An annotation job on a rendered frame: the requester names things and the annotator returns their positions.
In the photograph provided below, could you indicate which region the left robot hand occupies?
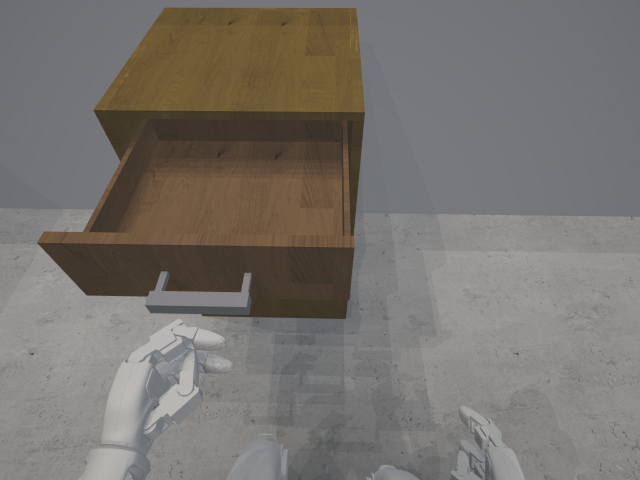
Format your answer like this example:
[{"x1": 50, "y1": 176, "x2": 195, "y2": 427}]
[{"x1": 99, "y1": 319, "x2": 234, "y2": 456}]

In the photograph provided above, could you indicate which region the drawer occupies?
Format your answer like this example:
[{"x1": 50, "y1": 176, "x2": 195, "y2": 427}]
[{"x1": 37, "y1": 119, "x2": 355, "y2": 300}]

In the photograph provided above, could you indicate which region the left robot thigh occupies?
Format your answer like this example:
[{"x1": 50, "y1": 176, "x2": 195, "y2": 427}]
[{"x1": 225, "y1": 441, "x2": 289, "y2": 480}]

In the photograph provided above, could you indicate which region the right robot hand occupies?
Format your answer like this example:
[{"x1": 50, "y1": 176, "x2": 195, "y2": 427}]
[{"x1": 451, "y1": 406, "x2": 526, "y2": 480}]

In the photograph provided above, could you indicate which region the left robot forearm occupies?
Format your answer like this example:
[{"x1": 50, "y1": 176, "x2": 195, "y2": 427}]
[{"x1": 77, "y1": 445, "x2": 151, "y2": 480}]

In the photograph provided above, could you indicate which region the cabinet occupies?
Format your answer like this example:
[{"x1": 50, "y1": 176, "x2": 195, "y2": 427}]
[{"x1": 93, "y1": 8, "x2": 365, "y2": 319}]

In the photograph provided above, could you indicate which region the handle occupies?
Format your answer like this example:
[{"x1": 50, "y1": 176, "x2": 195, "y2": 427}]
[{"x1": 145, "y1": 271, "x2": 252, "y2": 315}]

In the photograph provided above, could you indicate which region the left robot shin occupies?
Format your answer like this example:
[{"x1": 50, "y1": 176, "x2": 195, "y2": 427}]
[{"x1": 256, "y1": 434, "x2": 276, "y2": 442}]

